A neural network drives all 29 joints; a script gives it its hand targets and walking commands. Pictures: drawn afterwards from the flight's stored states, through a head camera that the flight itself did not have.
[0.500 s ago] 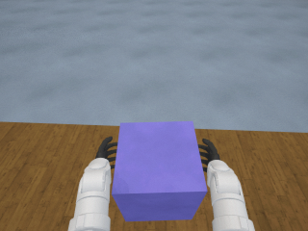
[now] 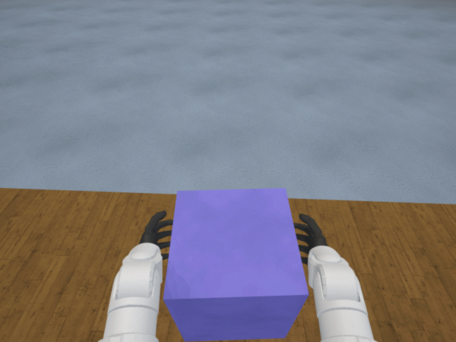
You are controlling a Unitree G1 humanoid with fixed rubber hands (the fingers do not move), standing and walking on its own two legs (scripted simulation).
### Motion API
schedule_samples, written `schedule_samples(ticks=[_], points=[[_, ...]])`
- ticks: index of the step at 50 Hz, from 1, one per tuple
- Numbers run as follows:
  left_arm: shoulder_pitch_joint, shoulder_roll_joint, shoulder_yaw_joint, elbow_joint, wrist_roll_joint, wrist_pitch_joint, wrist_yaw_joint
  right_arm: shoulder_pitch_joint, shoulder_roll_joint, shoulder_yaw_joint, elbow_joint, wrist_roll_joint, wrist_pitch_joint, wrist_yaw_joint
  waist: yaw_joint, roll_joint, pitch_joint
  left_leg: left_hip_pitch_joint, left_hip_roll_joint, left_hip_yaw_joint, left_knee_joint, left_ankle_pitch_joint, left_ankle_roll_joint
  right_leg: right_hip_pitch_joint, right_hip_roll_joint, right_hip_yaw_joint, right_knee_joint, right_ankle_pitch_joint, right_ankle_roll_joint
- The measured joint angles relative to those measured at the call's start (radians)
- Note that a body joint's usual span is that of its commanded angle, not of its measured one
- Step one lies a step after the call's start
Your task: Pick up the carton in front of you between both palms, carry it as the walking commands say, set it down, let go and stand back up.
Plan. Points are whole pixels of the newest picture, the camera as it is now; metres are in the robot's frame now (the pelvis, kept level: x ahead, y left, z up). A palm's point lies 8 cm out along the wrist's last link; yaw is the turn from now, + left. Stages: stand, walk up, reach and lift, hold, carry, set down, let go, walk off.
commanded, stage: hold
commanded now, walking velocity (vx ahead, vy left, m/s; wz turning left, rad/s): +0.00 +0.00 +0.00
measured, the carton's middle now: (233, 267) +0.30 +0.00 -0.04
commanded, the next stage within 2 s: carry in 0.94 s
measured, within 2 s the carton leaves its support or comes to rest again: neither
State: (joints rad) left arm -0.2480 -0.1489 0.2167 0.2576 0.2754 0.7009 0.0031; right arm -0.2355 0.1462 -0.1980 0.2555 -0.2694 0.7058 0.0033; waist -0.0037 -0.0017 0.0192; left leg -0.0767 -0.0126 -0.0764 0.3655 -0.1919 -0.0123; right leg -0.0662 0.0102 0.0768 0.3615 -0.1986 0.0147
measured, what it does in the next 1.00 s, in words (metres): stands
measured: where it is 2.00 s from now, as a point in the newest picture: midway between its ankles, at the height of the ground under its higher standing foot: (238, 329)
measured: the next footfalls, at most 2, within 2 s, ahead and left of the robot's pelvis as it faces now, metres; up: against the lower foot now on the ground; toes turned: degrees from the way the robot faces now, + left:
left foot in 1.52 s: +0.23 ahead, +0.08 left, +0.00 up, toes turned +6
right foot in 1.86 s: +0.55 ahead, -0.14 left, +0.00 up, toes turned -13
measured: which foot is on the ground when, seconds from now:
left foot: down 0.00-1.00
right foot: down 0.00-1.00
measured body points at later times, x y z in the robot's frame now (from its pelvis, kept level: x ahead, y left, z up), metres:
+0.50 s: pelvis -0.02 +0.00 +0.00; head -0.06 +0.00 +0.45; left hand +0.29 +0.15 +0.04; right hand +0.29 -0.15 +0.04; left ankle +0.01 +0.13 -0.75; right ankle +0.01 -0.13 -0.75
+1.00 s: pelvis +0.00 +0.00 +0.00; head -0.04 +0.00 +0.45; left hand +0.30 +0.15 +0.04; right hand +0.29 -0.15 +0.04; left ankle +0.01 +0.13 -0.75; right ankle +0.01 -0.13 -0.75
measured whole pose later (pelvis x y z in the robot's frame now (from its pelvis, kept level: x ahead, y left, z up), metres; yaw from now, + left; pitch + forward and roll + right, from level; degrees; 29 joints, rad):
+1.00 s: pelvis +0.00 +0.00 +0.00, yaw +0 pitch -6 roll +0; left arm -0.24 -0.15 0.20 0.18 0.27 0.78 0.00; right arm -0.22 0.14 -0.17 0.18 -0.26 0.79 0.00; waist 0.00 0.00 0.00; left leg -0.08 -0.01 -0.08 0.38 -0.20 -0.01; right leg -0.07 0.01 0.08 0.38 -0.21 0.01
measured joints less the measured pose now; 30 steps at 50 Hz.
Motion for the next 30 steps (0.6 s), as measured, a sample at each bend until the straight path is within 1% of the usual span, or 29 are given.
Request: schedule_samples(ticks=[8,16,30], points=[[0.012,0.003,-0.017,-0.067,-0.018,0.048,0.004,0.012,-0.003,0.022,-0.066,0.016,0.046,-0.005,0.002,0.001,-0.007,0.021,-0.001,0.001,-0.01,0.01,0.0,0.02,-0.001,0.002,-0.008,0.009,0.001],[-0.051,-0.012,0.035,-0.003,0.017,0.063,-0.008,-0.053,0.012,-0.038,-0.001,-0.014,0.064,0.01,0.001,0.001,0.017,0.016,-0.002,-0.003,0.018,0.008,0.0,0.015,0.0,-0.002,0.021,0.005,0.0],[-0.078,-0.02,0.061,0.007,0.027,0.042,-0.016,-0.075,0.018,-0.055,0.002,-0.022,0.047,0.012,0.004,0.001,0.017,0.009,0.001,-0.003,0.02,0.006,-0.003,0.006,0.003,-0.002,0.028,0.002,-0.002]])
